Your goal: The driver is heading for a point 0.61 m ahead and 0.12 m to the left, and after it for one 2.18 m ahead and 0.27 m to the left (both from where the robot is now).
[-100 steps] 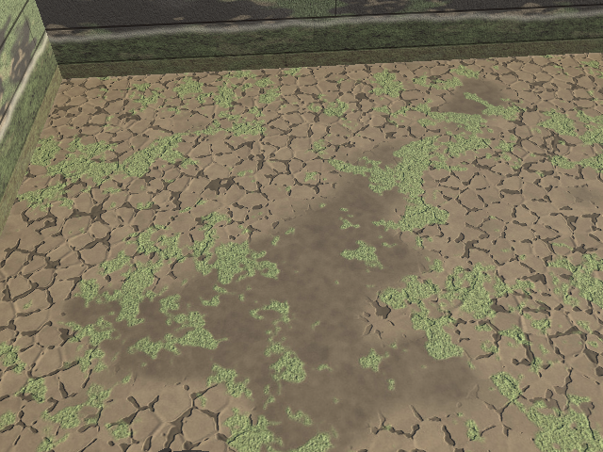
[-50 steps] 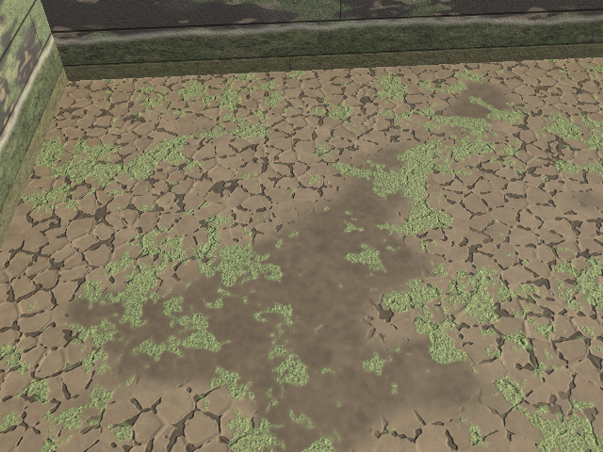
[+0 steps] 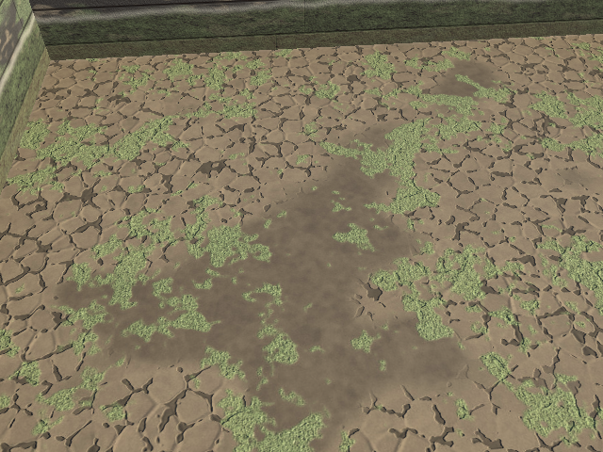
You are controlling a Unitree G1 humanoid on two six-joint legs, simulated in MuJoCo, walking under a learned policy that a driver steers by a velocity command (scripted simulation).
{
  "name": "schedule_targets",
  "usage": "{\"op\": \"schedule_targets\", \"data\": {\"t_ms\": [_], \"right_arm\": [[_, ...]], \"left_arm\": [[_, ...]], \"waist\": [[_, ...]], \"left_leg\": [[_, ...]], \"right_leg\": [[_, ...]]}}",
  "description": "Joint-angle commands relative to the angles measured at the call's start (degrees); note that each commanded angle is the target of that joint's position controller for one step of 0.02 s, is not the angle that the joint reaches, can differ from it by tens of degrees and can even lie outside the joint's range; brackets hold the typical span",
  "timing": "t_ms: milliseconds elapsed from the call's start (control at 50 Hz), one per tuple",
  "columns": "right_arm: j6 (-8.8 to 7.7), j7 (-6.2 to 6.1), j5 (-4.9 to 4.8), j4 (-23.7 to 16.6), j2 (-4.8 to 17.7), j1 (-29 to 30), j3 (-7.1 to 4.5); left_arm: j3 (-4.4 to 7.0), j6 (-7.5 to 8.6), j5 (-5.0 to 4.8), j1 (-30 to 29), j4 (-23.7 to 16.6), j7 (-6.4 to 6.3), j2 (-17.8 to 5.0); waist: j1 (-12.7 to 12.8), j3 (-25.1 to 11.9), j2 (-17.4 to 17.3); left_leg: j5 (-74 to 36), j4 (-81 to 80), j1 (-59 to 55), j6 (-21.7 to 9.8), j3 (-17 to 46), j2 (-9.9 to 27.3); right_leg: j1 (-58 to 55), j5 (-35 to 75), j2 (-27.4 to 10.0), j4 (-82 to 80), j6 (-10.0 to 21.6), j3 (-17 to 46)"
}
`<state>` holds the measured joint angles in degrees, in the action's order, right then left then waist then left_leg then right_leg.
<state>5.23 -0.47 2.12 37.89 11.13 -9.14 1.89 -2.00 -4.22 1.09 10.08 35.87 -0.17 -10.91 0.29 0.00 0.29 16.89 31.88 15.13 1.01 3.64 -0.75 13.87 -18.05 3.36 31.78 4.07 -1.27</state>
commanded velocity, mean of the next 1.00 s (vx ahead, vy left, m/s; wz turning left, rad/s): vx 0.23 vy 0.00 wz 0.00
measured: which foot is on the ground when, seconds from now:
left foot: down 0.00-1.00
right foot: down 0.00-1.00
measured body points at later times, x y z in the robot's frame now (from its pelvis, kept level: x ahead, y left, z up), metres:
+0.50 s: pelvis +0.01 +0.02 +0.01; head +0.00 +0.02 +0.46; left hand +0.17 +0.21 -0.09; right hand +0.17 -0.18 -0.09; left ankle +0.00 +0.13 -0.73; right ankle -0.01 -0.08 -0.73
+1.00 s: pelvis +0.02 +0.01 +0.00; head +0.02 +0.01 +0.45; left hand +0.20 +0.22 -0.09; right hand +0.24 -0.19 -0.08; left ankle +0.00 +0.13 -0.73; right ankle -0.01 -0.08 -0.73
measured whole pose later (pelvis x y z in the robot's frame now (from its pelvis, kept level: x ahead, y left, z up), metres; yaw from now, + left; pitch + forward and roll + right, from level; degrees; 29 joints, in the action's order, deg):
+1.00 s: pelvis +0.02 +0.01 +0.00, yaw +1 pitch -1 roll +1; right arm 6.0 -1.1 1.3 35.5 10.5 -3.5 2.0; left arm -3.2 -3.8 1.3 7.1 35.7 0.0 -9.3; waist 1.7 0.2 0.1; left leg 19.7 33.1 11.8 -0.2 3.5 -2.3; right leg 10.6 -21.8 1.6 33.8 2.7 -1.6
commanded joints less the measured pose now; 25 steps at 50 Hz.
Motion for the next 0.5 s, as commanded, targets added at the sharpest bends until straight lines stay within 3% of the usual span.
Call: {"op": "schedule_targets", "data": {"t_ms": [20, 60, 320, 340, 360, 380, 440, 500], "right_arm": [[-0.83, 0.15, 0.08, -5.4, 4.7, 3.6, -1.17], [-0.54, -0.02, -0.35, -6.1, 4.1, 4.9, -1.21], [-0.11, 0.26, -0.41, -7.3, 4.2, 6.1, -1.44], [-0.22, 0.37, -0.39, -7.1, 2.6, 6.0, -0.77], [-0.36, 0.55, -0.55, -6.6, 1.0, 6.3, -0.02], [-0.48, 0.67, -0.68, -6.0, 0.4, 6.4, 0.43], [-0.96, 0.94, -0.26, -4.0, 2.6, 4.8, 0.3], [-1.91, 0.92, -0.51, -3.0, 2.7, 3.8, 0.37]], "left_arm": [[1.52, 0.82, 0.19, -2.7, -5.4, -0.1, -5.0], [1.24, 1.07, 0.32, -3.0, -5.5, -0.06, -4.4], [1.11, 1.99, 0.28, -3.5, -5.7, 0.21, -4.2], [0.32, 2.15, 0.41, -3.6, -5.6, 0.28, -2.4], [-0.55, 2.36, 0.37, -3.8, -5.3, 0.44, -0.5], [-0.99, 2.57, 0.26, -3.6, -4.7, 0.62, 0.0], [-0.57, 2.88, 0.3, -3.1, -3.4, 0.81, -2.8], [-0.52, 3.09, 0.12, -2.1, -2.4, 0.69, -3.4]], "waist": [[0.1, -3.6, -0.2], [-0.1, -3.3, -0.6], [-0.7, -3.1, -0.1], [-0.7, -4.6, -0.2], [-0.6, -4.1, -0.6], [-0.5, -2.7, -0.7], [-0.5, -0.2, -0.5], [-0.3, -0.9, -0.1]], "left_leg": [[-6.5, -2.5, -0.6, -3.1, 2.7, 1.6], [-6.9, -3.5, -0.9, -3.4, 3.6, 2.1], [-5.8, -4.7, -0.6, -3.5, 4.4, 2.0], [-2.7, -7.1, -2.0, -3.0, 4.9, 2.4], [0.1, -10.2, -2.9, -2.4, 5.5, 2.8], [1.5, -12.2, -3.4, -1.9, 5.8, 2.9], [-1.0, -13.5, -5.1, -2.2, 5.6, 2.4], [-3.2, -12.5, -6.5, -2.8, 4.8, 2.1]], "right_leg": [[0.5, 11.9, -7.4, -5.1, 2.2, 8.0], [0.9, 9.6, -6.4, -4.9, 1.6, 7.5], [0.2, 8.7, -6.4, -4.6, 0.8, 7.3], [-0.4, 4.7, -6.7, -6.7, 0.2, 7.4], [-0.4, -0.2, -6.6, -9.5, -0.7, 7.5], [-0.5, -2.7, -6.4, -11.9, -1.4, 7.6], [-1.0, -1.1, -6.4, -13.8, -1.6, 7.6], [-2.0, 0.7, -6.1, -13.6, -1.3, 7.2]]}}
Velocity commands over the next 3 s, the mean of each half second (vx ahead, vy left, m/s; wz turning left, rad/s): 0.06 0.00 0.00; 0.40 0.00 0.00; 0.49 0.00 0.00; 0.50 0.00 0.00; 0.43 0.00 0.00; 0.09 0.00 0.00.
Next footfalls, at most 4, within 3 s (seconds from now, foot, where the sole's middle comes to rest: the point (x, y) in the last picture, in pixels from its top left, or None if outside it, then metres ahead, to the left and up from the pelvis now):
none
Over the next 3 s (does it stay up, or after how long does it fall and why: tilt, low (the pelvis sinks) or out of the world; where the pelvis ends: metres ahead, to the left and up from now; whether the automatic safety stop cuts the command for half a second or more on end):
stays up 0.02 -0.01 0.01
